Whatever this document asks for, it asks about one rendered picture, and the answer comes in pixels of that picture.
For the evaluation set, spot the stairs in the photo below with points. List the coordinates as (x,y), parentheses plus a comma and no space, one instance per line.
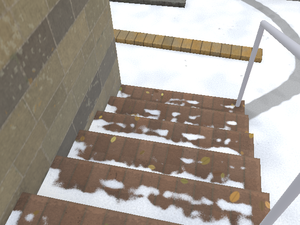
(154,157)

